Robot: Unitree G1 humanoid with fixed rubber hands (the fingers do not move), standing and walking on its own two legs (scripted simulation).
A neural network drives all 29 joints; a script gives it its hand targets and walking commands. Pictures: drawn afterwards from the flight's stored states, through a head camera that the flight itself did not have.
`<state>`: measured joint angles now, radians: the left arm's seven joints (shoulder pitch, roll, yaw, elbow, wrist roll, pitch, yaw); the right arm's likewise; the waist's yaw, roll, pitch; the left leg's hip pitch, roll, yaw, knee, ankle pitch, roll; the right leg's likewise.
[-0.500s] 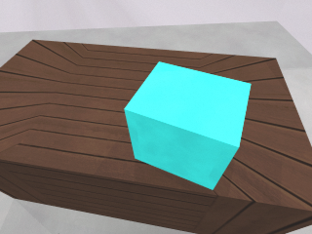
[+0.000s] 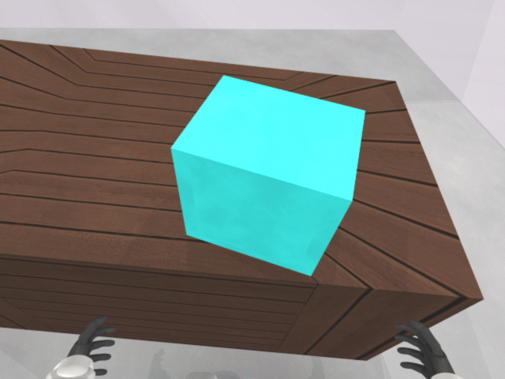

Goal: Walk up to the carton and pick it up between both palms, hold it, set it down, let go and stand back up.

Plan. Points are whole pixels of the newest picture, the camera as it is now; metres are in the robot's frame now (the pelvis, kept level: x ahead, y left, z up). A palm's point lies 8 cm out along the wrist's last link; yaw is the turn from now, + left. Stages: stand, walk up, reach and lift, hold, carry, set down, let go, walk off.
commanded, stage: reach and lift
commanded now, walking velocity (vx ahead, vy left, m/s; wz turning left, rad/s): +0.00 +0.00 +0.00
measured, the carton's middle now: (268, 178) +0.47 +0.02 +0.01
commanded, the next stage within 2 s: none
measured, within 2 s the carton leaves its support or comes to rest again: neither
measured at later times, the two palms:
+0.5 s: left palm (68, 340) +0.17 +0.31 -0.05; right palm (409, 359) +0.18 -0.21 -0.03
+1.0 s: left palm (71, 310) +0.20 +0.30 -0.02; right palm (381, 328) +0.22 -0.17 -0.03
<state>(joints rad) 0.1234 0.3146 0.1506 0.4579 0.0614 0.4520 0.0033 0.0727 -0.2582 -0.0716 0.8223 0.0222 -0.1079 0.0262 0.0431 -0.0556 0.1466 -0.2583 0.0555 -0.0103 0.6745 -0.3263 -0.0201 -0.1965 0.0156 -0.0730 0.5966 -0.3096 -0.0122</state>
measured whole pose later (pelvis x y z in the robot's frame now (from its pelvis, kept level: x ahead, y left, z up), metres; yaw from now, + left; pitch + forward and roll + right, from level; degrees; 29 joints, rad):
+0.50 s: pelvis -0.03 +0.01 +0.00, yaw -1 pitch -7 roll -1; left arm 0.03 0.42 0.06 0.53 -0.15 0.23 -0.05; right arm 0.09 -0.11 -0.09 0.56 0.01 -0.01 -0.08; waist 0.05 -0.06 0.12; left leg -0.25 0.03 0.02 0.62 -0.26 0.00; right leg -0.21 -0.01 -0.04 0.58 -0.26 0.01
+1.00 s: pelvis +0.03 +0.02 +0.01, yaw +0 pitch -4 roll -1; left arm 0.17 0.44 -0.01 0.50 -0.29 -0.17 -0.13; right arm 0.20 -0.05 -0.02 0.51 0.14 -0.27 -0.16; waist 0.05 -0.02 0.10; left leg -0.19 0.02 0.02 0.56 -0.30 0.01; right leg -0.13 -0.01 -0.03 0.49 -0.29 0.02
